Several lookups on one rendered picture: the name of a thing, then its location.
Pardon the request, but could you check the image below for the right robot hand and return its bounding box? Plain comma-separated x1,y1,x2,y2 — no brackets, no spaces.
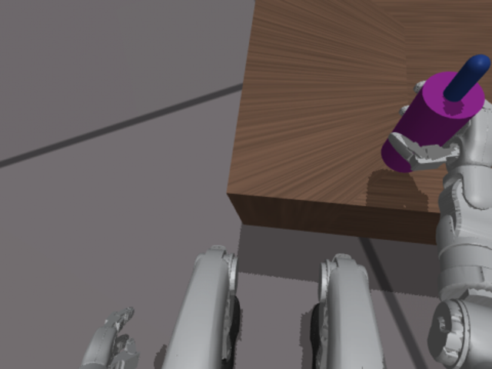
388,81,492,172

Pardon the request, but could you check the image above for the left robot foot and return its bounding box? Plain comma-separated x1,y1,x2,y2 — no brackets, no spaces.
221,296,240,369

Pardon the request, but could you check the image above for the left robot hand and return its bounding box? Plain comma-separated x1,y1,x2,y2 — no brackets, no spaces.
81,307,140,369

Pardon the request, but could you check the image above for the right robot arm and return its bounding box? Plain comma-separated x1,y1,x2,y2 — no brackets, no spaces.
427,165,492,369

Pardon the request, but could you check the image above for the bottle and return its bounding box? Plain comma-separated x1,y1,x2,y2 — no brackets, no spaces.
381,55,490,173

